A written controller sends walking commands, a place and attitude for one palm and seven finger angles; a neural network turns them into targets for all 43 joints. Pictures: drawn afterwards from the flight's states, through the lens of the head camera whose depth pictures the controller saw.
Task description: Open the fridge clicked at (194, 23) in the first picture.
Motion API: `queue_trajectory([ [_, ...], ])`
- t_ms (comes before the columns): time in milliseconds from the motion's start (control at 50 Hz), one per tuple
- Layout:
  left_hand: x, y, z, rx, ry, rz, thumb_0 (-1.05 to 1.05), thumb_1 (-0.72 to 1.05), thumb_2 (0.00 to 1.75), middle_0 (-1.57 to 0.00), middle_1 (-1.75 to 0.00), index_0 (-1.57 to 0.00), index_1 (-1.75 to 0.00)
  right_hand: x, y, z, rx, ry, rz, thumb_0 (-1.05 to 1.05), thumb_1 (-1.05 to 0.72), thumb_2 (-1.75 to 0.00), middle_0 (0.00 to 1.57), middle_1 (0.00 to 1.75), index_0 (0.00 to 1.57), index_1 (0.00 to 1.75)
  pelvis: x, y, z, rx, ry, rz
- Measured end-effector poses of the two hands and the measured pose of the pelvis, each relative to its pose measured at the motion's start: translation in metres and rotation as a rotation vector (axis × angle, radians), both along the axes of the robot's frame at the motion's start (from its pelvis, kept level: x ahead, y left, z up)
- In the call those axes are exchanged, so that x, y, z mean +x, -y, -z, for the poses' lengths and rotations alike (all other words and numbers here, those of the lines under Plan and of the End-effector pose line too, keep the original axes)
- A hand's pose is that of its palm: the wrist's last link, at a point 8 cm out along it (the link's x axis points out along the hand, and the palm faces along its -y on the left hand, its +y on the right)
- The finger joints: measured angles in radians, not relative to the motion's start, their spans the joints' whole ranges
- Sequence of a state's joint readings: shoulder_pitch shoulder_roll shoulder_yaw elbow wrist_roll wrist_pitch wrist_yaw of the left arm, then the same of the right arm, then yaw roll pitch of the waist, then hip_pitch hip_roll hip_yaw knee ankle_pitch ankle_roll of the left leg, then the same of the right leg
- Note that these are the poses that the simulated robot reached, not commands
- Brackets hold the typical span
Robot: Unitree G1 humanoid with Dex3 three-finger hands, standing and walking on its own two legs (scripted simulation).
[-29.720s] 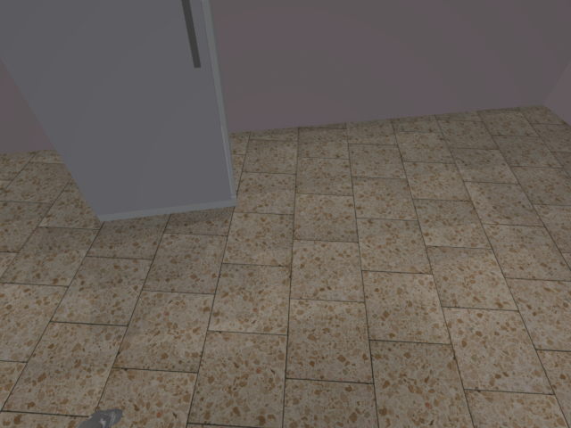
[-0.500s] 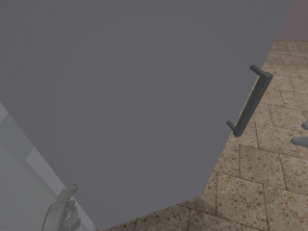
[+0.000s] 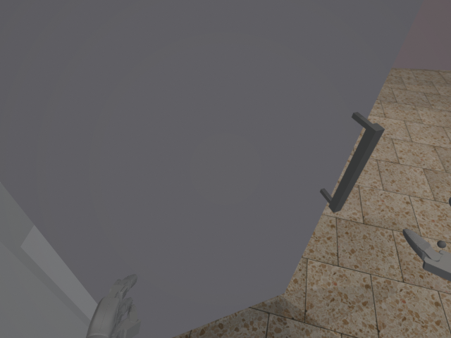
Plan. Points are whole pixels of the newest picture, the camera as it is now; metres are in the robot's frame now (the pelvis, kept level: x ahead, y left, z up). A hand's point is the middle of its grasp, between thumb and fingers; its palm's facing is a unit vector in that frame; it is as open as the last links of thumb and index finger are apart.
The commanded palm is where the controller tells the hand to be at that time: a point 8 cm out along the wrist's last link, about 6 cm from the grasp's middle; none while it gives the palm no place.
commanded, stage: draw the hand back to the body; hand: right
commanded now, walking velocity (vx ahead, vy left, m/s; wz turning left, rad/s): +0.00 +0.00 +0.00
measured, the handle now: (345, 166) +0.42 -0.25 +0.10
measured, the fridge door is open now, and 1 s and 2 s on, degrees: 68 68 68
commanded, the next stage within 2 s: step back with the hand held close in 0.58 s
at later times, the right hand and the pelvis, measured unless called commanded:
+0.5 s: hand (410, 253) +0.20 -0.24 +0.16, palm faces +0.46 +0.80 -0.39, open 7.5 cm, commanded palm +0.15 -0.27 +0.18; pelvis +0.01 +0.04 +0.00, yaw +0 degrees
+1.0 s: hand (417, 256) +0.20 -0.26 +0.14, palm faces +0.33 +0.83 -0.44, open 7.4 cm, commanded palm +0.14 -0.30 +0.18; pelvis -0.01 +0.00 +0.00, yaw +2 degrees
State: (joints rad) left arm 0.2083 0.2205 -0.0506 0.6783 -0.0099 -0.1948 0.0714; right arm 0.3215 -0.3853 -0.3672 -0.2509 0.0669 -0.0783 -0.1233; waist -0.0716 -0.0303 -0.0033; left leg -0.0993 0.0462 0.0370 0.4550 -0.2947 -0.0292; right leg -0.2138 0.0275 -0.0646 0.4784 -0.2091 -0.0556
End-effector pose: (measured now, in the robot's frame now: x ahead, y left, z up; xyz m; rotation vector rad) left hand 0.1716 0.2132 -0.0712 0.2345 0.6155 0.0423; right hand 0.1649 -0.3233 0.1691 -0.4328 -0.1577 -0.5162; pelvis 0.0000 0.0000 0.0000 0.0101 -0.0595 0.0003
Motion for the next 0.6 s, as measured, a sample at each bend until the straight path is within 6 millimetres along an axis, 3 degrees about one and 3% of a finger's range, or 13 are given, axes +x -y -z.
queue_trajectory([
  [120, 0.002, -0.017, -0.003, 0.012, -0.005, 0.007, 0.02, 0.90, 0.90, -0.21, -0.30, -0.25, -0.32, -0.005, -0.022, -0.003, -0.028, -0.021, -0.045, 0.00, -0.44, -0.68, 0.23, 0.57, 0.22, 0.57, 0.007, -0.011, -0.001, -0.001, 0.002, -0.003],
  [320, 0.004, -0.027, 0.000, -0.006, 0.003, 0.016, 0.02, 0.90, 0.90, -0.21, -0.30, -0.32, -0.36, -0.013, -0.045, -0.005, -0.026, -0.033, -0.044, 0.01, -0.77, -0.84, 0.22, 0.37, 0.21, 0.38, 0.011, -0.028, -0.001, 0.000, 0.007, 0.001],
  [600, 0.006, -0.030, 0.002, -0.019, 0.005, 0.015, 0.02, 0.90, 0.90, -0.21, -0.30, -0.35, -0.37, -0.015, -0.052, -0.003, -0.017, -0.044, -0.042, 0.02, -0.89, -0.89, 0.21, 0.31, 0.21, 0.31, 0.008, -0.036, -0.001, 0.001, 0.014, 0.001],
])
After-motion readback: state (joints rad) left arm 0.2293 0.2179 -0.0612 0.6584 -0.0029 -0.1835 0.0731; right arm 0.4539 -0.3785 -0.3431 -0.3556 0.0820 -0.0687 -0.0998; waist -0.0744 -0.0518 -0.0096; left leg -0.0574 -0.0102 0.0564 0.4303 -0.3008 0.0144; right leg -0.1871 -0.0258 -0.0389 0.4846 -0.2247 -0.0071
